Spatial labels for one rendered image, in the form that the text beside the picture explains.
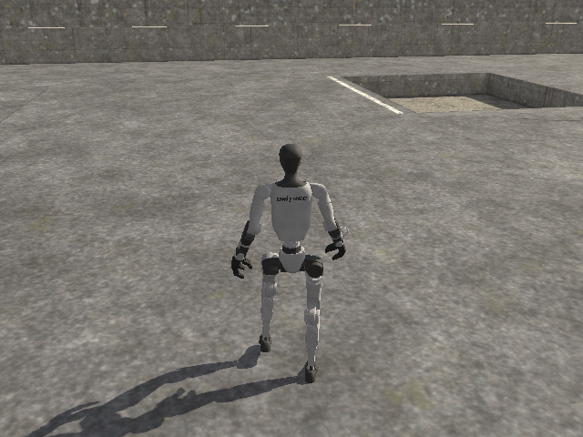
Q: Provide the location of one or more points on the humanoid robot torso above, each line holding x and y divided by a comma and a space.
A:
291, 210

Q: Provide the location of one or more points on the right robot hand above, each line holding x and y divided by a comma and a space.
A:
332, 247

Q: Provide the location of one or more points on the robot left forearm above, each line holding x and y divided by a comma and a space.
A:
244, 244

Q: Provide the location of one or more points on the left robot hand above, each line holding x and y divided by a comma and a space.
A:
236, 264

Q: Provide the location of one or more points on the robot right foot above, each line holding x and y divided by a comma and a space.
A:
310, 375

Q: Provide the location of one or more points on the right robot upper arm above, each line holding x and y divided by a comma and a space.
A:
319, 191

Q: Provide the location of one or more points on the robot right forearm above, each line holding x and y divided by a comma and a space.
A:
336, 235

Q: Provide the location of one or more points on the left robot upper arm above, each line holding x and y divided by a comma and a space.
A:
257, 206

